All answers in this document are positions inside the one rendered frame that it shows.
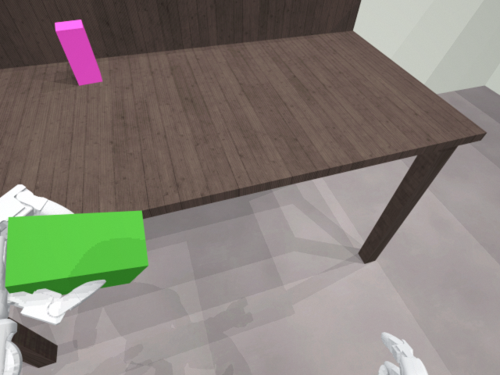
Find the sponge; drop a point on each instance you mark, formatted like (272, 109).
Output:
(62, 252)

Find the robot left hand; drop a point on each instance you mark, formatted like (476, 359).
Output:
(44, 305)

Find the robot left forearm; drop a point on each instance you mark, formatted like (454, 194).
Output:
(11, 360)

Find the robot right hand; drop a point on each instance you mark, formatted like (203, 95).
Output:
(403, 354)

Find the table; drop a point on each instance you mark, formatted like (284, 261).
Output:
(206, 100)

